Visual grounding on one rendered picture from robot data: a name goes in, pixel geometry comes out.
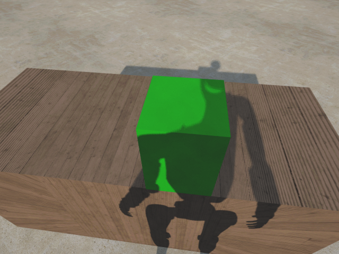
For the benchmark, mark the carton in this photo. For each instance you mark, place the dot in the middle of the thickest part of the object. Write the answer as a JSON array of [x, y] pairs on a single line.
[[183, 133]]

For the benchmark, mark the pedestal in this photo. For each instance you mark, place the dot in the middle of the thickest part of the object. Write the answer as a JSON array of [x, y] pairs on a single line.
[[70, 163]]

